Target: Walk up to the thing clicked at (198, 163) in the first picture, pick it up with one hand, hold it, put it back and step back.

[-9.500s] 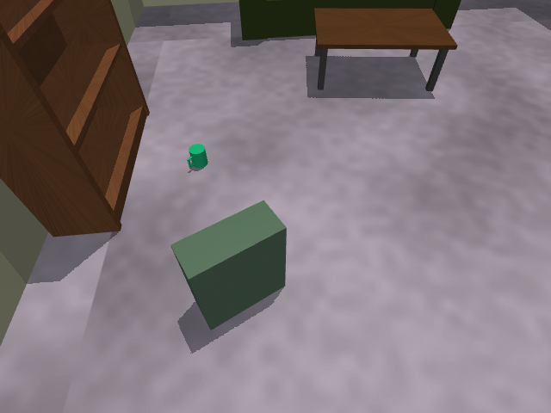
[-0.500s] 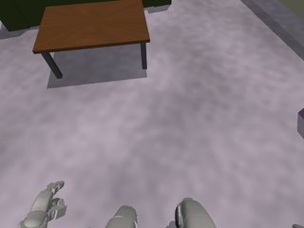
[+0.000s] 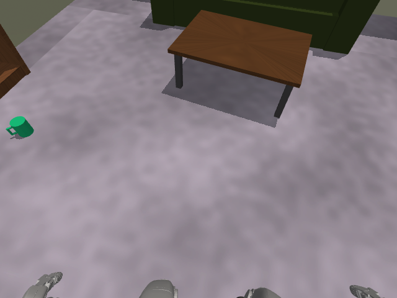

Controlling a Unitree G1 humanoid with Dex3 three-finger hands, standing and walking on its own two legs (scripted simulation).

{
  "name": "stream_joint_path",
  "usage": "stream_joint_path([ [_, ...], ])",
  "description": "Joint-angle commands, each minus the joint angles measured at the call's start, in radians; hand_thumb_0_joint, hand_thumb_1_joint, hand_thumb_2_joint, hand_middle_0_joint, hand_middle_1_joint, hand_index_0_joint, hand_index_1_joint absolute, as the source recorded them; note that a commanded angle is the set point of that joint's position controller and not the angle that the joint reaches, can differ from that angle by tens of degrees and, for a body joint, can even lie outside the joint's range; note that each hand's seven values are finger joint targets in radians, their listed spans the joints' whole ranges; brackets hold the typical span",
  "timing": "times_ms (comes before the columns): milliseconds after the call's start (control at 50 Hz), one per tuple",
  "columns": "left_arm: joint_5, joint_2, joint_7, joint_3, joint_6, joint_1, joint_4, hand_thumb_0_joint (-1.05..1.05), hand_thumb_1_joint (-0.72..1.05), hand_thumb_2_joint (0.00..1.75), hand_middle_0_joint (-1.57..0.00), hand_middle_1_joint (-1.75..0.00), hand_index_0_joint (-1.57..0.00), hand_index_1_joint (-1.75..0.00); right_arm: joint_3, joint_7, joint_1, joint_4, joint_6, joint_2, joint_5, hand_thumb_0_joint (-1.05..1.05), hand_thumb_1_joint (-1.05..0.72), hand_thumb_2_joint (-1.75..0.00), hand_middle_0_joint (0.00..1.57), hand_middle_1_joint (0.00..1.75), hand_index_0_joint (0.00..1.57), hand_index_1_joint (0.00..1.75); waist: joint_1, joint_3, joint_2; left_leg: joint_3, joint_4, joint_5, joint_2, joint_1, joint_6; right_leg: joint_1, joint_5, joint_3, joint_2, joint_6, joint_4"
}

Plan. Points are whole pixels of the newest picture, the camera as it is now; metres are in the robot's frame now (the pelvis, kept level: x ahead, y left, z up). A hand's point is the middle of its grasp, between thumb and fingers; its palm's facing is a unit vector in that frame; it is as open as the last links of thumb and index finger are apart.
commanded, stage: walk up
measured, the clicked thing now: (19, 128) +0.98 +1.18 -0.70
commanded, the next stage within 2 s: none
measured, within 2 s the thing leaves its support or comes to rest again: neither
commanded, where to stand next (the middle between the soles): +0.11 +0.04 m, yaw +42 degrees
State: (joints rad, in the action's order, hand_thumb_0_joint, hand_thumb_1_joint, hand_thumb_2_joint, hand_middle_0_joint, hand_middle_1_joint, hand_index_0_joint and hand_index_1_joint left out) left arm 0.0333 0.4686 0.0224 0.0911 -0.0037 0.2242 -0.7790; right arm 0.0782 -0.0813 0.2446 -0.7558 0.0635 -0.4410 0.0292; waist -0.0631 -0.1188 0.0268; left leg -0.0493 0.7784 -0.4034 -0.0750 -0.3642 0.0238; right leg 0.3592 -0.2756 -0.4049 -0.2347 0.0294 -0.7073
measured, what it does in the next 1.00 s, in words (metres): steps on the spot, turning left: left foot, then right foot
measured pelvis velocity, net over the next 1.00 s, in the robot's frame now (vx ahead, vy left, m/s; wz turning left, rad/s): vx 0.01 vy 0.02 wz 0.60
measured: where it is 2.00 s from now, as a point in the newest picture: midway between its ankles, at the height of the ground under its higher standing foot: outside the picture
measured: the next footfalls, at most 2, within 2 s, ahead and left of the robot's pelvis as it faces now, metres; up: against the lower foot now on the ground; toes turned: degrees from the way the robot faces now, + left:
left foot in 0.02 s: +0.06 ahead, +0.13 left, +0.00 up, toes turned +5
right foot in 0.42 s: +0.11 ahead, -0.09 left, +0.00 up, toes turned +17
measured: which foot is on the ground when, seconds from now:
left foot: up 0.00-0.00, down 0.02-0.44, up 0.46-0.72, down 0.74-1.00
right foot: down 0.00-0.04, up 0.06-0.40, down 0.42-0.76, up 0.78-1.00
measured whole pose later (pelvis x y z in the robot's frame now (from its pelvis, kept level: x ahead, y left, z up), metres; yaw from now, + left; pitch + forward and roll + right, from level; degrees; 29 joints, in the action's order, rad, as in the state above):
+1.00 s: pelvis +0.01 +0.02 +0.00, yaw +34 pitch -3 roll -1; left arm 0.02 0.45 0.03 0.07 -0.07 0.26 -0.84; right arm 0.03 0.04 0.26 -0.81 -0.05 -0.39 0.02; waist -0.02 -0.11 0.08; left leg 0.08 0.73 -0.26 0.05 -0.43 0.02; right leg 0.47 -0.48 0.01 -0.10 0.01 -1.01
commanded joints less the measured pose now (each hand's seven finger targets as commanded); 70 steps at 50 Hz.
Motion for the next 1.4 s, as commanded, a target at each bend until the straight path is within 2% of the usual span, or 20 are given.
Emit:
stream_joint_path([
  [0, -0.012, 0.172, 0.000, 0.042, 0.012, -0.057, 0.103, 0.00, 0.90, 0.90, -0.20, -0.30, -0.20, -0.30, 0.105, 0.038, 0.188, 0.010, -0.039, -0.235, 0.000, 0.00, -0.90, -0.90, 0.20, 0.30, 0.20, 0.30, 0.132, 0.179, -0.163, 0.149, -0.264, -0.075, 0.040, 0.277, 0.072, 0.199, -0.395, 0.176, -0.078, 0.000, -0.073],
  [40, -0.008, 0.175, -0.006, 0.034, 0.013, -0.138, 0.151, 0.00, 0.90, 0.90, -0.20, -0.30, -0.20, -0.30, 0.111, 0.058, 0.102, 0.065, -0.053, -0.373, 0.006, 0.00, -0.90, -0.90, 0.20, 0.30, 0.20, 0.30, 0.139, 0.083, -0.320, 0.794, -0.519, -0.196, -0.237, 0.081, 0.275, 0.383, -0.390, 0.308, 0.125, -0.083, -0.368],
  [120, -0.019, 0.174, -0.001, 0.030, 0.016, 0.033, 0.028, 0.00, 0.90, 0.90, -0.20, -0.30, -0.20, -0.30, 0.064, 0.084, -0.035, 0.078, -0.069, -0.261, -0.007, 0.00, -0.90, -0.90, 0.20, 0.30, 0.20, 0.30, 0.016, 0.087, -0.141, 0.412, -0.358, 0.085, -0.064, 0.090, 0.182, 0.288, -0.169, 0.395, 0.106, -0.047, -0.374],
  [260, -0.010, 0.160, -0.012, 0.027, 0.024, -0.032, 0.063, 0.00, 0.90, 0.90, -0.20, -0.30, -0.20, -0.30, 0.073, 0.097, 0.070, 0.079, -0.095, -0.269, 0.000, 0.00, -0.90, -0.90, 0.20, 0.30, 0.20, 0.30, 0.066, 0.071, -0.146, 0.578, -0.356, 0.085, -0.087, 0.008, 0.218, 0.168, -0.174, 0.424, 0.171, -0.012, -0.208],
  [360, -0.011, 0.126, -0.029, 0.023, 0.058, 0.006, 0.067, 0.00, 0.90, 0.90, -0.20, -0.30, -0.20, -0.30, 0.061, 0.099, 0.075, 0.101, -0.094, -0.239, -0.009, 0.00, -0.90, -0.90, 0.20, 0.30, 0.20, 0.30, 0.037, 0.176, -0.126, 0.531, -0.141, 0.534, -0.027, 0.034, 0.175, -0.047, -0.093, 0.410, 0.243, 0.018, 0.105],
  [400, 0.008, 0.211, -0.041, 0.045, 0.073, 0.089, 0.055, 0.00, 0.90, 0.90, -0.20, -0.30, -0.20, -0.30, 0.028, 0.100, 0.049, 0.120, -0.099, -0.139, -0.036, 0.00, -0.90, -0.90, 0.20, 0.30, 0.20, 0.30, -0.014, 0.243, 0.054, 0.329, 0.104, 0.368, 0.113, -0.126, 0.049, -0.281, 0.004, 0.665, 0.028, 0.089, 0.303],
  [420, 0.010, 0.280, -0.042, 0.059, 0.072, 0.068, 0.068, 0.00, 0.90, 0.90, -0.20, -0.30, -0.20, -0.30, 0.020, 0.106, 0.048, 0.129, -0.100, -0.122, -0.032, 0.00, -0.90, -0.90, 0.20, 0.30, 0.20, 0.30, -0.010, 0.200, 0.207, 0.161, 0.198, -0.043, 0.228, -0.363, 0.007, -0.394, 0.021, 0.904, -0.167, 0.168, 0.360],
  [440, 0.007, 0.294, -0.033, 0.065, 0.063, 0.000, 0.076, 0.00, 0.90, 0.90, -0.20, -0.30, -0.20, -0.30, 0.041, 0.119, 0.044, 0.113, -0.096, -0.192, -0.009, 0.00, -0.90, -0.90, 0.20, 0.30, 0.20, 0.30, 0.004, 0.188, 0.183, 0.153, 0.319, -0.174, 0.114, -0.387, -0.003, -0.328, -0.019, 1.000, -0.308, 0.284, 0.372],
  [460, -0.002, 0.282, -0.029, 0.066, 0.059, -0.035, 0.083, 0.00, 0.90, 0.90, -0.20, -0.30, -0.20, -0.30, 0.048, 0.120, 0.063, 0.092, -0.099, -0.224, -0.008, 0.00, -0.90, -0.90, 0.20, 0.30, 0.20, 0.30, 0.021, 0.155, 0.174, 0.166, 0.349, -0.170, 0.073, -0.365, -0.011, -0.283, 0.031, 0.986, -0.334, 0.327, 0.366],
  [540, 0.002, 0.197, -0.031, 0.031, 0.066, 0.030, 0.047, 0.00, 0.90, 0.90, -0.20, -0.30, -0.20, -0.30, 0.045, 0.079, 0.032, 0.059, -0.111, -0.169, -0.011, 0.00, -0.90, -0.90, 0.20, 0.30, 0.20, 0.30, 0.011, 0.073, 0.135, 0.084, 0.193, -0.019, 0.096, -0.269, -0.012, -0.232, 0.281, 0.548, -0.051, 0.172, 0.247],
  [680, -0.009, 0.185, 0.002, 0.024, 0.012, -0.034, 0.104, 0.00, 0.90, 0.90, -0.20, -0.30, -0.20, -0.30, 0.050, 0.098, 0.127, -0.020, -0.137, -0.137, -0.026, 0.00, -0.90, -0.90, 0.20, 0.30, 0.20, 0.30, 0.066, 0.120, 0.166, -0.067, -0.184, 0.277, 0.166, 0.154, -0.031, -0.013, 0.117, 0.338, 0.001, 0.119, 0.065],
  [720, -0.016, 0.088, 0.001, -0.005, -0.005, 0.011, 0.110, 0.00, 0.90, 0.90, -0.20, -0.30, -0.20, -0.30, 0.077, 0.121, 0.189, -0.035, -0.147, -0.223, -0.005, 0.00, -0.90, -0.90, 0.20, 0.30, 0.20, 0.30, 0.106, 0.149, -0.085, 0.165, -0.270, 0.206, 0.072, 0.334, 0.030, 0.195, -0.151, 0.297, 0.073, 0.042, -0.211],
  [740, -0.022, 0.047, 0.000, -0.014, -0.015, 0.054, 0.122, 0.00, 0.90, 0.90, -0.20, -0.30, -0.20, -0.30, 0.087, 0.131, 0.174, -0.002, -0.153, -0.309, 0.011, 0.00, -0.90, -0.90, 0.20, 0.30, 0.20, 0.30, 0.075, 0.147, -0.246, 0.602, -0.371, 0.145, -0.191, 0.313, 0.130, 0.340, -0.327, 0.321, 0.152, -0.008, -0.377],
  [780, -0.016, 0.190, -0.018, 0.021, -0.030, 0.030, 0.086, 0.00, 0.90, 0.90, -0.20, -0.30, -0.20, -0.30, 0.099, 0.138, 0.084, 0.016, -0.141, -0.363, -0.015, 0.00, -0.90, -0.90, 0.20, 0.30, 0.20, 0.30, 0.084, 0.119, -0.152, 0.814, -0.460, -0.063, -0.301, 0.129, 0.282, 0.259, -0.350, 0.447, 0.102, -0.009, -0.442],
  [840, -0.020, 0.161, -0.010, 0.030, -0.037, 0.067, 0.035, 0.00, 0.90, 0.90, -0.20, -0.30, -0.20, -0.30, 0.055, 0.151, 0.021, 0.018, -0.144, -0.248, -0.014, 0.00, -0.90, -0.90, 0.20, 0.30, 0.20, 0.30, 0.040, 0.089, -0.122, 0.486, -0.366, 0.112, -0.138, 0.072, 0.167, 0.223, -0.218, 0.475, 0.079, -0.009, -0.373],
  [1100, -0.015, 0.114, -0.013, 0.041, 0.004, 0.159, -0.054, 0.00, 0.90, 0.90, -0.20, -0.30, -0.20, -0.30, 0.037, 0.120, -0.053, 0.031, -0.087, -0.234, -0.001, 0.00, -0.90, -0.90, 0.20, 0.30, 0.20, 0.30, 0.008, 0.145, -0.185, 0.407, -0.205, -0.064, -0.002, -0.187, 0.137, -0.161, -0.143, 0.356, 0.220, -0.001, 0.125],
  [1140, 0.019, 0.243, -0.026, 0.066, 0.029, 0.170, -0.039, 0.00, 0.90, 0.90, -0.20, -0.30, -0.20, -0.30, -0.001, 0.123, -0.035, 0.044, -0.085, -0.107, -0.027, 0.00, -0.90, -0.90, 0.20, 0.30, 0.20, 0.30, -0.018, 0.112, 0.180, 0.220, 0.178, -0.090, 0.188, -0.347, 0.028, -0.187, -0.375, 0.815, -0.068, 0.090, 0.400],
  [1180, 0.011, 0.324, -0.020, 0.078, 0.023, -0.048, 0.007, 0.00, 0.90, 0.90, -0.20, -0.30, -0.20, -0.30, 0.042, 0.134, -0.021, -0.011, -0.097, -0.231, -0.011, 0.00, -0.90, -0.90, 0.20, 0.30, 0.20, 0.30, 0.033, 0.011, 0.203, 0.164, 0.307, -0.169, 0.091, -0.251, -0.010, 0.067, -0.535, 1.040, -0.281, 0.248, 0.488],
  [1240, 0.006, 0.205, -0.024, 0.044, 0.040, -0.026, -0.012, 0.00, 0.90, 0.90, -0.20, -0.30, -0.20, -0.30, 0.037, 0.106, -0.002, -0.064, -0.101, -0.192, -0.019, 0.00, -0.90, -0.90, 0.20, 0.30, 0.20, 0.30, 0.047, -0.028, 0.078, 0.120, 0.213, -0.038, 0.099, -0.214, -0.001, -0.011, -0.235, 0.635, -0.064, 0.150, 0.359],
  [1380, -0.022, 0.197, -0.011, 0.023, 0.033, 0.027, -0.029, 0.00, 0.90, 0.90, -0.20, -0.30, -0.20, -0.30, 0.016, 0.087, 0.025, -0.102, -0.136, -0.117, -0.022, 0.00, -0.90, -0.90, 0.20, 0.30, 0.20, 0.30, 0.048, 0.107, 0.183, -0.033, -0.300, 0.151, 0.142, 0.056, -0.013, -0.171, 0.298, 0.435, 0.001, 0.118, 0.106],
])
